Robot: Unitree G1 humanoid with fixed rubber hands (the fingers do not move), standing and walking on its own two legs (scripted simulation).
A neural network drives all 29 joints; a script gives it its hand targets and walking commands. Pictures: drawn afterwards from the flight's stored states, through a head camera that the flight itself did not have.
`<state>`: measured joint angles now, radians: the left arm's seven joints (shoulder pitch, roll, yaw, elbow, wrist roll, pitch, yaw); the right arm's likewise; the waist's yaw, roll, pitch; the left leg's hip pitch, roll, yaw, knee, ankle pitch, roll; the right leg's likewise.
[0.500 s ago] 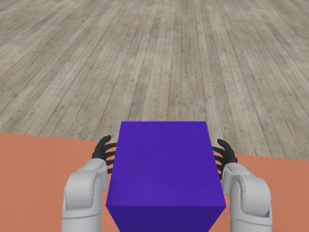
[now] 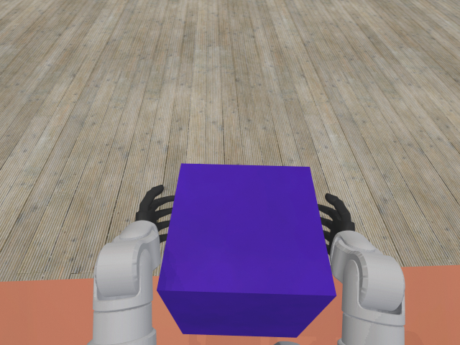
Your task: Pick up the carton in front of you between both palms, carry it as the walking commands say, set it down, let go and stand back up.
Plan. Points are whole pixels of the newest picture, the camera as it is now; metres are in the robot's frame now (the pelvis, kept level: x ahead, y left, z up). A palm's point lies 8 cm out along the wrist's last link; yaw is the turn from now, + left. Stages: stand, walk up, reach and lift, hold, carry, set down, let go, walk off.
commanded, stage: carry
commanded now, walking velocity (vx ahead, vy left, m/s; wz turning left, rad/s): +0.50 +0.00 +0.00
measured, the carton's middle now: (242, 255) +0.28 -0.01 +0.00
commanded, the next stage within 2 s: none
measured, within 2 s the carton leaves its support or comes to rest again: neither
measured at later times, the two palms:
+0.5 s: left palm (178, 86) +0.67 +0.13 +0.08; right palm (298, 84) +0.70 -0.17 +0.07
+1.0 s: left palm (179, 54) +1.05 +0.18 -0.04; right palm (262, 57) +1.03 -0.11 -0.03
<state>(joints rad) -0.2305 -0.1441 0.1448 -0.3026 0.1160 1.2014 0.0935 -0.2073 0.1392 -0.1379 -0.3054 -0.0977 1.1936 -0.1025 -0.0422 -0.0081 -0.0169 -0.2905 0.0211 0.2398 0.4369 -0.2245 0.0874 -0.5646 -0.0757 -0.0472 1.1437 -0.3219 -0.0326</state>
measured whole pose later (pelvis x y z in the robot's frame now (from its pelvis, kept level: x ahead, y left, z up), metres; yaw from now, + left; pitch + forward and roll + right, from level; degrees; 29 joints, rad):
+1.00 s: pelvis +0.67 +0.04 -0.13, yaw +0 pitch +4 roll -2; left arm -0.72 0.00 0.19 0.10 0.03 1.25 0.14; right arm -0.65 0.02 -0.25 0.03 -0.06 1.25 -0.11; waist -0.01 -0.01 0.07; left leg -0.49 -0.04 0.12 0.70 -0.28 0.14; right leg -0.53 0.00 0.03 1.49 -0.51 -0.02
